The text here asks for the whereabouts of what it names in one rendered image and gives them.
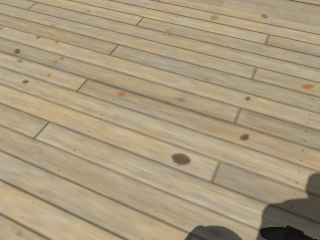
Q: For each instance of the right robot hand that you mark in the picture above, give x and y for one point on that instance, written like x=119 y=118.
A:
x=283 y=233

